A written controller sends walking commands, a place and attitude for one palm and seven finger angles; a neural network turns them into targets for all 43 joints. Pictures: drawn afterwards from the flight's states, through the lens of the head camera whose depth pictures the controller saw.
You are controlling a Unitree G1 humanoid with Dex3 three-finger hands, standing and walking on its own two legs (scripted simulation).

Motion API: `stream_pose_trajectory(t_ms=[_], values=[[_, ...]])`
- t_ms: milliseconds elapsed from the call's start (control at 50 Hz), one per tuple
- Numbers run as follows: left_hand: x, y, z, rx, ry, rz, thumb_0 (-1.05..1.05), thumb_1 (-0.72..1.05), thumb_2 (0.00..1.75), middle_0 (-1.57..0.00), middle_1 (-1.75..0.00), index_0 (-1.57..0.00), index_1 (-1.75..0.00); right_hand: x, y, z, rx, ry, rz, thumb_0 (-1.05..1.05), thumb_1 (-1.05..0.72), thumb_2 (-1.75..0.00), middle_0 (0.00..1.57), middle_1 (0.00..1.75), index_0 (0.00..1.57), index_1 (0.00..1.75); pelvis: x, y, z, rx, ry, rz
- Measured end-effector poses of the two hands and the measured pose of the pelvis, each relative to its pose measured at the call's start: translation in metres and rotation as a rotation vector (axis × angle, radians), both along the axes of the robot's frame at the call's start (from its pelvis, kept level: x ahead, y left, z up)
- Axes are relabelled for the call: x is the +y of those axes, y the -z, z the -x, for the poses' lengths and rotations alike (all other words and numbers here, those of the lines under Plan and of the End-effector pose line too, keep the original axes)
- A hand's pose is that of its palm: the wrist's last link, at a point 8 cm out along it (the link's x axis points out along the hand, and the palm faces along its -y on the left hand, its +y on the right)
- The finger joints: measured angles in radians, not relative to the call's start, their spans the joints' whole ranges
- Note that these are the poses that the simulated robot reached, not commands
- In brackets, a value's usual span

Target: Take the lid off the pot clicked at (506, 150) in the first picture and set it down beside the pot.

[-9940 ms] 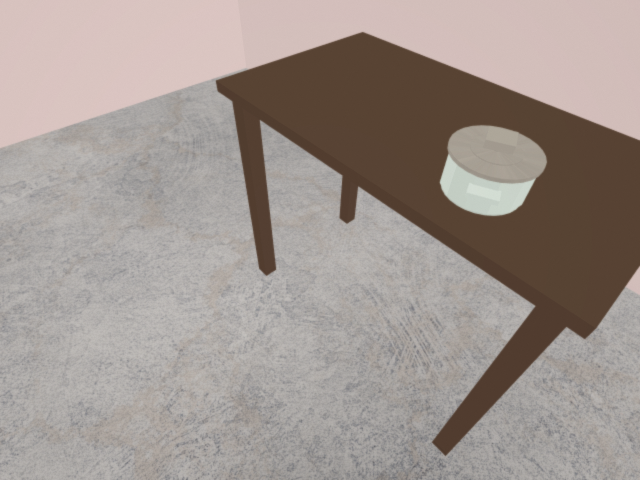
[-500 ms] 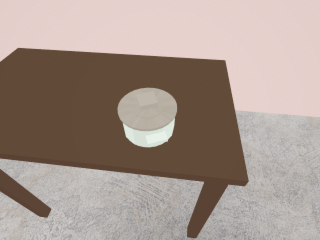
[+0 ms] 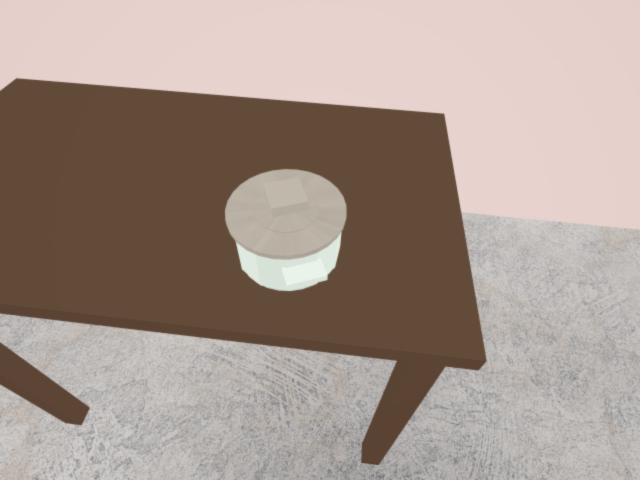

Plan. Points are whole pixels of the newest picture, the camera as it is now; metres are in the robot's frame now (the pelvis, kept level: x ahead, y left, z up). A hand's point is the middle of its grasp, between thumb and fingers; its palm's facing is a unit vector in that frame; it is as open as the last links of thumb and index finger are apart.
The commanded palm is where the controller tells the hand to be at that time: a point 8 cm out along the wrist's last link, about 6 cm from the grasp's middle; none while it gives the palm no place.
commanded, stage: look again from close up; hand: left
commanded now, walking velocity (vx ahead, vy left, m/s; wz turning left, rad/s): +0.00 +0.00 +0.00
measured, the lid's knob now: (285, 196) +0.43 +0.07 +0.12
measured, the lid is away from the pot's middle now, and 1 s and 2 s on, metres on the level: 0.00 0.00 0.00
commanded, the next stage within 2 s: lift the closed hand beside the body in 0.50 s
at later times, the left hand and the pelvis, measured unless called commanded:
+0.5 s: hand out of the picture +0.00 +0.17 -0.18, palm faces +0.02 -0.98 -0.19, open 7.3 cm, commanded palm none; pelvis -0.01 +0.00 +0.00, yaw -1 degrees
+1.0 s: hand out of the picture +0.10 +0.20 -0.01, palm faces +0.24 -0.94 -0.25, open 4.5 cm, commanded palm +0.06 +0.25 +0.02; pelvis -0.04 +0.00 +0.00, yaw +2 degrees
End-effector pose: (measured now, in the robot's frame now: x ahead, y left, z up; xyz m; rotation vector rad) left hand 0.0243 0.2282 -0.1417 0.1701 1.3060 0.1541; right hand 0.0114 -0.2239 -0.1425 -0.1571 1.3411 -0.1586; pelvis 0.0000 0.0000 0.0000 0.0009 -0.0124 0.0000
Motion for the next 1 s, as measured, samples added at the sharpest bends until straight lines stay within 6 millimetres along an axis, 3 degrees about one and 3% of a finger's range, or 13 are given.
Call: stream_pose_trajectory(t_ms=[280, 620, 640, 700, 760, 800, 900, 1000], values=[[-0.005, 0.002, 0.024, 0.059, -0.012, 0.014, 0.00, 0.92, 0.89, -0.20, -0.30, -0.20, -0.30, 0.010, 0.002, 0.025, 0.056, 0.020, -0.023, 0.00, -0.91, -0.89, 0.20, 0.29, 0.20, 0.29, 0.000, -0.001, 0.005, -0.001, 0.004, 0.001], [-0.007, 0.004, 0.037, 0.077, -0.011, 0.022, 0.00, 0.92, 0.89, -0.20, -0.30, -0.20, -0.30, 0.016, 0.001, 0.033, 0.057, 0.031, -0.023, 0.00, -0.92, -0.89, 0.20, 0.29, 0.20, 0.29, 0.004, -0.001, 0.010, 0.000, 0.009, 0.007], [-0.004, 0.000, 0.031, 0.041, -0.027, 0.007, 0.01, 0.93, 0.89, -0.20, -0.30, -0.20, -0.31, 0.014, 0.000, 0.031, 0.030, 0.028, -0.020, 0.01, -0.92, -0.89, 0.20, 0.29, 0.20, 0.29, 0.005, 0.000, 0.012, -0.001, 0.006, 0.008], [0.013, -0.041, -0.013, -0.257, -0.048, -0.084, 0.03, 0.96, 0.89, -0.23, -0.33, -0.23, -0.33, 0.004, -0.009, 0.008, -0.162, 0.005, 0.008, 0.02, -0.93, -0.89, 0.20, 0.30, 0.20, 0.29, 0.008, 0.000, 0.013, -0.008, -0.018, 0.004], [0.018, -0.080, -0.053, -0.498, -0.009, -0.141, 0.03, 0.95, 0.89, -0.28, -0.39, -0.28, -0.39, -0.005, -0.019, -0.033, -0.354, -0.054, 0.015, 0.02, -0.93, -0.89, 0.20, 0.30, 0.20, 0.29, 0.010, 0.000, 0.017, -0.018, -0.042, 0.004], [0.017, -0.096, -0.068, -0.600, 0.002, -0.142, 0.02, 0.95, 0.89, -0.33, -0.45, -0.33, -0.45, -0.009, -0.032, -0.065, -0.477, -0.069, 0.019, 0.02, -0.93, -0.89, 0.20, 0.30, 0.20, 0.29, 0.010, 0.000, 0.021, -0.020, -0.039, 0.001], [0.011, -0.134, -0.070, -0.811, 0.028, -0.119, 0.01, 0.93, 0.89, -0.51, -0.64, -0.50, -0.64, -0.009, -0.087, -0.139, -0.794, -0.116, 0.037, 0.01, -0.92, -0.89, 0.20, 0.29, 0.20, 0.29, 0.005, 0.001, 0.029, -0.037, -0.026, 0.000], [0.020, -0.155, -0.048, -0.897, -0.002, -0.158, 0.01, 0.91, 0.89, -0.71, -0.86, -0.71, -0.86, 0.004, -0.129, -0.182, -0.970, -0.210, 0.045, 0.01, -0.91, -0.90, 0.20, 0.29, 0.20, 0.29, 0.000, 0.001, 0.036, -0.039, -0.040, 0.008]])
